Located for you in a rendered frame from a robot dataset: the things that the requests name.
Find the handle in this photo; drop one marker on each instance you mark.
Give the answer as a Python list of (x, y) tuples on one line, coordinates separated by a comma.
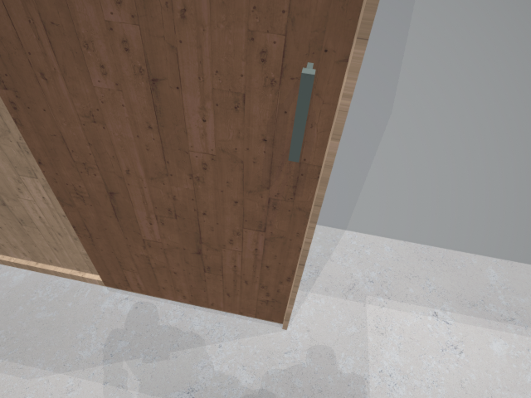
[(301, 113)]

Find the wardrobe door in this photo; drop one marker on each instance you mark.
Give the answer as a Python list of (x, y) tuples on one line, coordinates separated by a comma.
[(33, 226), (163, 127)]

